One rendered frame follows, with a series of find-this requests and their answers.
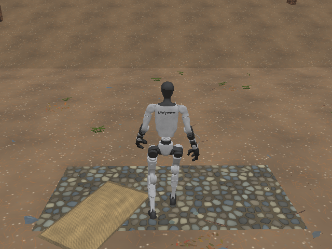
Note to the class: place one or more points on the left robot upper arm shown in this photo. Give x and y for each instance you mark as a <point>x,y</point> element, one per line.
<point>147,117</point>

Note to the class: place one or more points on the right robot upper arm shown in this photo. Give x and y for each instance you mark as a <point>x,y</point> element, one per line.
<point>185,117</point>

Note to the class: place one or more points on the right robot hand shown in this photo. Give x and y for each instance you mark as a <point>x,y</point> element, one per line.
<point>195,153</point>

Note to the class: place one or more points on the robot left foot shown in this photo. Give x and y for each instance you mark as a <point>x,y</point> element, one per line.
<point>152,214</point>

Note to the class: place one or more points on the left robot forearm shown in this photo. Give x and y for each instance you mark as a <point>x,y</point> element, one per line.
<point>140,134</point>

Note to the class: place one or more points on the robot torso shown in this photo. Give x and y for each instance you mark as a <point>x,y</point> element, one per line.
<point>166,119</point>

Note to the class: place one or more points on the right robot forearm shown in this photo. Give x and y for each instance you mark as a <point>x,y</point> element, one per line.
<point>192,139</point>

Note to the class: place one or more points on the left robot hand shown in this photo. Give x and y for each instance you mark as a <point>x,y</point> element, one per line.
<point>142,141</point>

